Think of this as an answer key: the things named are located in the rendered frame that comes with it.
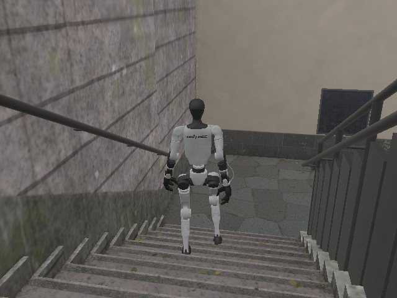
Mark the stairs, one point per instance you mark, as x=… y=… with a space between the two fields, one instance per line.
x=244 y=265

